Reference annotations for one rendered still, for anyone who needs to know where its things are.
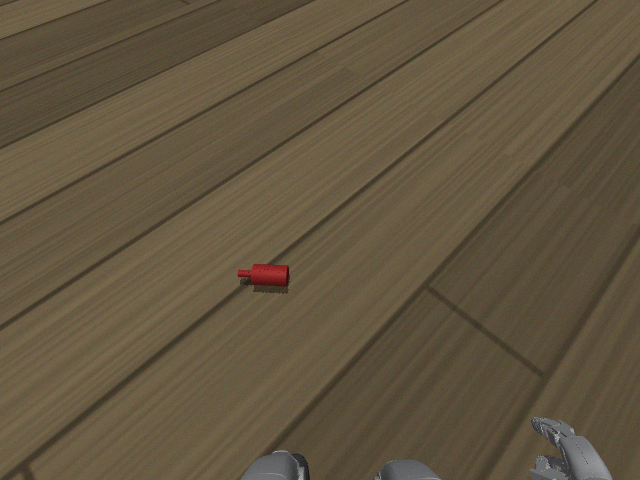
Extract bottle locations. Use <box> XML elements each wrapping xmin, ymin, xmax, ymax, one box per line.
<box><xmin>238</xmin><ymin>264</ymin><xmax>289</xmax><ymax>287</ymax></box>

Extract left robot foot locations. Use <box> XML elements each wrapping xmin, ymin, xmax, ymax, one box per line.
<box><xmin>291</xmin><ymin>453</ymin><xmax>310</xmax><ymax>480</ymax></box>

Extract right robot hand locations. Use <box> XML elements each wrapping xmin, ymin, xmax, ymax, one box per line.
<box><xmin>530</xmin><ymin>417</ymin><xmax>613</xmax><ymax>480</ymax></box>

